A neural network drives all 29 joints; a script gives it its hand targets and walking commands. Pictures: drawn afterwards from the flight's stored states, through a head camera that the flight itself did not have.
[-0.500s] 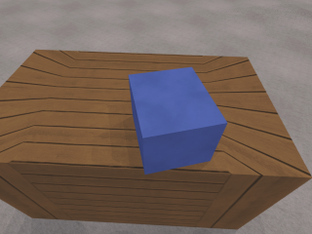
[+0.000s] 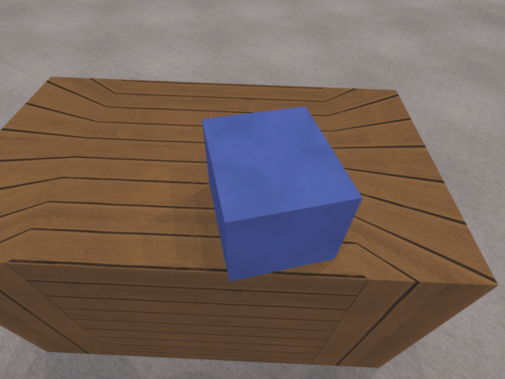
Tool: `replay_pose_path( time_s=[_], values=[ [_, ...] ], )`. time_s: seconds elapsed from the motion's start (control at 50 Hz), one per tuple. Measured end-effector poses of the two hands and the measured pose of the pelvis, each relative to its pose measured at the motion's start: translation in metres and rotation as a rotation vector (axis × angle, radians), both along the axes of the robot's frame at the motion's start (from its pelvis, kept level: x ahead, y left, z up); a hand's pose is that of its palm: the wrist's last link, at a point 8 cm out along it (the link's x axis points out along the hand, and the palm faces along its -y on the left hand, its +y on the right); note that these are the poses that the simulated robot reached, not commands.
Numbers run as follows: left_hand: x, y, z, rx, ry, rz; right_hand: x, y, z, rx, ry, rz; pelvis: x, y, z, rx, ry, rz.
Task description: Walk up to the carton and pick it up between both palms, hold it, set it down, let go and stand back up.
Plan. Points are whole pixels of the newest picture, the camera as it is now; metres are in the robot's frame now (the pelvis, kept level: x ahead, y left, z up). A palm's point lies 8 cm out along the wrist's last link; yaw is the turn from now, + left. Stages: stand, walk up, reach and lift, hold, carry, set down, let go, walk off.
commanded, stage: stand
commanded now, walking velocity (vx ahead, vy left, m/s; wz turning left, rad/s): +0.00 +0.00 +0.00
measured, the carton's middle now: (269, 189) +0.45 -0.02 +0.01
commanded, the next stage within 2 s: none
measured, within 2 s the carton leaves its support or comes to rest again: neither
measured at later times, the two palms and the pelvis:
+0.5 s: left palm out of the picture +0.00 +0.22 -0.15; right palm out of the picture +0.00 -0.23 -0.14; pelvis +0.01 -0.01 +0.00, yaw +0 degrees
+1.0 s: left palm out of the picture +0.01 +0.21 -0.14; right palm out of the picture +0.01 -0.24 -0.14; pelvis +0.02 -0.02 +0.00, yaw +1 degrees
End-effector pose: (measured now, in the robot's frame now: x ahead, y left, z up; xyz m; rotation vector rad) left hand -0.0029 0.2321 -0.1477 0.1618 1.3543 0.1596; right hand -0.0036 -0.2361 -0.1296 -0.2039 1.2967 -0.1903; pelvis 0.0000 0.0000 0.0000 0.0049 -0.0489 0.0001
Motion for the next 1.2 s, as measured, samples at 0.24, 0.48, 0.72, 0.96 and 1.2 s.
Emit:
replay_pose_path(
  time_s=[0.24, 0.48, 0.72, 0.96, 1.2],
  values=[
    [-0.016, -0.009, -0.002, -0.008, 0.065, 0.008, -0.009, -0.003, -0.001, -0.002, 0.049, -0.025, 0.003, -0.005, 0.000, -0.003, 0.012, -0.005],
    [0.000, -0.010, 0.002, 0.010, 0.037, 0.003, 0.005, 0.002, -0.007, 0.027, 0.033, -0.023, 0.011, -0.006, 0.001, -0.005, 0.023, 0.002],
    [0.009, -0.014, 0.003, 0.012, 0.028, 0.005, 0.009, 0.001, -0.008, 0.033, 0.050, -0.019, 0.016, -0.010, 0.001, -0.005, 0.027, 0.007],
    [0.011, -0.021, 0.003, 0.008, 0.033, 0.011, 0.009, -0.002, -0.009, 0.036, 0.066, -0.018, 0.020, -0.014, 0.001, -0.005, 0.028, 0.010],
    [0.009, -0.026, 0.003, 0.007, 0.040, 0.018, 0.011, -0.004, -0.011, 0.043, 0.075, -0.016, 0.021, -0.019, 0.001, -0.006, 0.028, 0.012]
  ],
)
